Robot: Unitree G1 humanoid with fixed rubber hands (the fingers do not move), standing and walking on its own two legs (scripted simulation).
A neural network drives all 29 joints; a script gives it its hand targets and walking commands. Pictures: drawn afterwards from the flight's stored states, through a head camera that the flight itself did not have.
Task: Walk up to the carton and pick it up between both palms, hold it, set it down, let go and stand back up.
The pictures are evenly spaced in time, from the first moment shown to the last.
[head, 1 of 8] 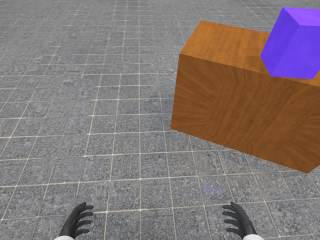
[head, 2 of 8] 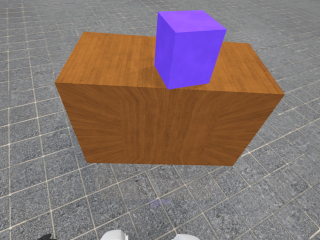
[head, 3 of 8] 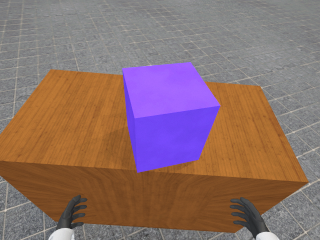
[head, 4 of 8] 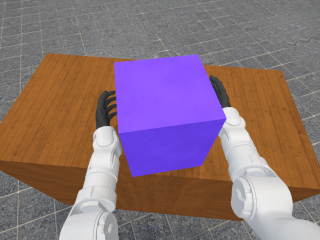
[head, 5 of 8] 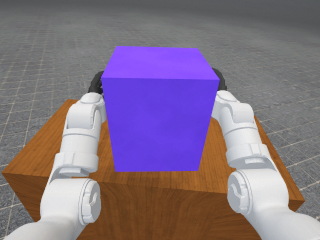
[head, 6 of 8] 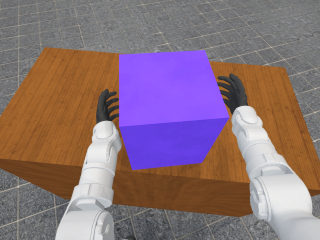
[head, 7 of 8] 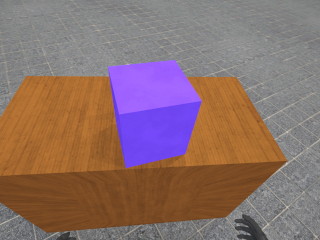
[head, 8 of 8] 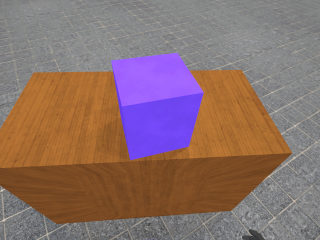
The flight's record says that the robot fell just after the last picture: no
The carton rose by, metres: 0.18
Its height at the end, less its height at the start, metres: +0.00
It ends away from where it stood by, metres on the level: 0.01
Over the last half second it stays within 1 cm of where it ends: yes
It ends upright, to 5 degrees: yes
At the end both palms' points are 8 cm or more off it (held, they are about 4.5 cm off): yes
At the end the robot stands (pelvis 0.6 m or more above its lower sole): yes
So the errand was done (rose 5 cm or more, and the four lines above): yes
